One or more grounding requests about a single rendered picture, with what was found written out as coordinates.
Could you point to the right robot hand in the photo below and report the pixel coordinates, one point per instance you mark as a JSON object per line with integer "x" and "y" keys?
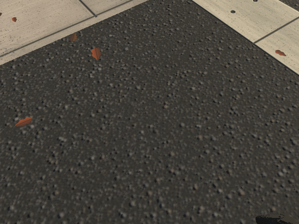
{"x": 275, "y": 219}

